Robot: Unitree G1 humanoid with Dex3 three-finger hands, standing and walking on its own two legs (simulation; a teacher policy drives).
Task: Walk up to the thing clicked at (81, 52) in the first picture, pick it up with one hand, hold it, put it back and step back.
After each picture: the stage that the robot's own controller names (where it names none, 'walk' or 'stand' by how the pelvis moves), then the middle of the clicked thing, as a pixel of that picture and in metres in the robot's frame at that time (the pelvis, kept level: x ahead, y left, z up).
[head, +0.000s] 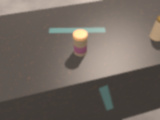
stand; (80, 43) +0.60 +0.04 -0.02
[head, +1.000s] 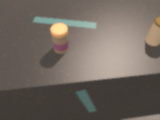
walk; (60, 39) +0.54 +0.13 +0.00
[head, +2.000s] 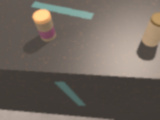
stand; (45, 26) +0.57 +0.21 +0.02
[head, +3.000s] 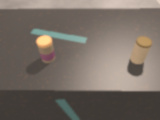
stand; (46, 49) +0.55 +0.21 -0.02
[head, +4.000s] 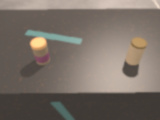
stand; (40, 51) +0.55 +0.21 -0.02
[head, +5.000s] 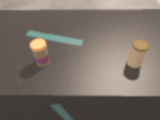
stand; (40, 53) +0.54 +0.21 -0.02
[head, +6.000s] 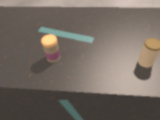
stand; (51, 49) +0.55 +0.19 -0.01
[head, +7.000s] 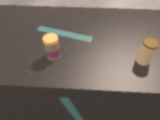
stand; (52, 47) +0.56 +0.18 -0.02
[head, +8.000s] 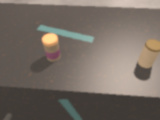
rise first; (51, 47) +0.55 +0.19 -0.02
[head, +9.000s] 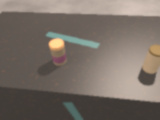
go down; (58, 52) +0.56 +0.18 -0.02
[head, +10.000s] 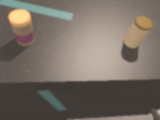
go down; (23, 28) +0.55 +0.18 +0.03
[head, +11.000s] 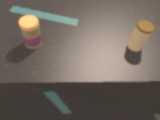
approach; (31, 32) +0.56 +0.17 +0.03
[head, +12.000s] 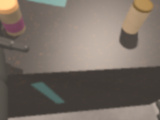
close in; (11, 16) +0.56 +0.19 +0.06
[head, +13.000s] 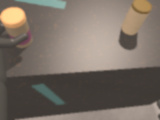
lift; (18, 29) +0.51 +0.17 +0.06
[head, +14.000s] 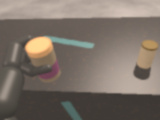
lift; (44, 60) +0.32 +0.14 +0.20
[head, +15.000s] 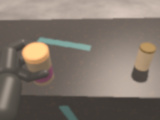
hold; (39, 65) +0.33 +0.15 +0.17
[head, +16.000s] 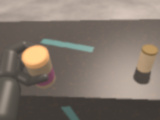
hold; (40, 68) +0.31 +0.15 +0.17
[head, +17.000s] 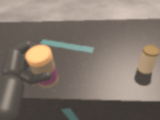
hold; (43, 67) +0.32 +0.14 +0.17
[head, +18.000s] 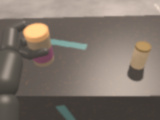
crouch; (40, 46) +0.39 +0.14 +0.19
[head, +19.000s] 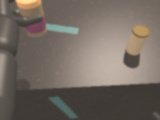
lower; (32, 15) +0.50 +0.13 +0.18
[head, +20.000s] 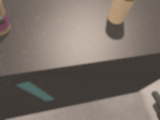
lower; out of the picture +0.55 +0.18 +0.08
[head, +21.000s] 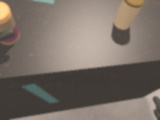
lower; (3, 25) +0.52 +0.17 +0.07
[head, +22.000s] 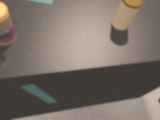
lower; (0, 25) +0.52 +0.19 +0.07
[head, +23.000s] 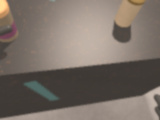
lower; (1, 21) +0.53 +0.18 +0.07
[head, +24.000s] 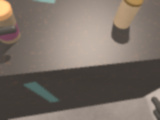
open; (4, 23) +0.53 +0.18 +0.07
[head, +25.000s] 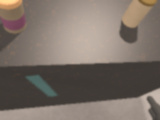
rise; (11, 11) +0.53 +0.17 +0.07
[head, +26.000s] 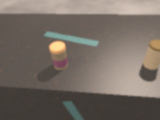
sink last; (59, 56) +0.52 +0.16 +0.02
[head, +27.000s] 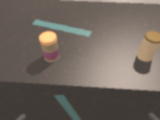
stand; (50, 47) +0.52 +0.16 +0.03
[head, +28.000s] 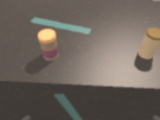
stand; (49, 45) +0.52 +0.17 +0.04
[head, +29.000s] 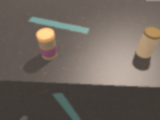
stand; (47, 44) +0.52 +0.17 +0.04
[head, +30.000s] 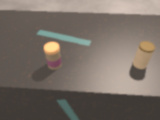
stand; (53, 56) +0.53 +0.18 -0.02
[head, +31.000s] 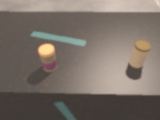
stand; (48, 58) +0.51 +0.19 -0.02
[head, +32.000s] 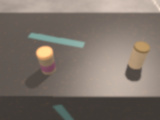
stand; (46, 60) +0.50 +0.19 -0.02
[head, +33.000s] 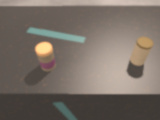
walk; (46, 57) +0.49 +0.19 -0.02
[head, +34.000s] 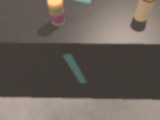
walk; (56, 11) +0.70 +0.16 +0.00
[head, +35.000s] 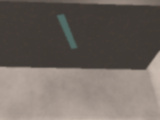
walk; out of the picture +1.01 +0.22 +0.00
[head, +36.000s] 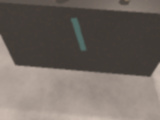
stand; out of the picture +1.14 +0.15 -0.01
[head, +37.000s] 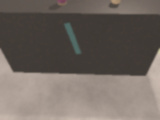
stand; out of the picture +1.16 +0.17 -0.02
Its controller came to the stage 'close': yes
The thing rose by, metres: 0.22
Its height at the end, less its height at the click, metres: +0.00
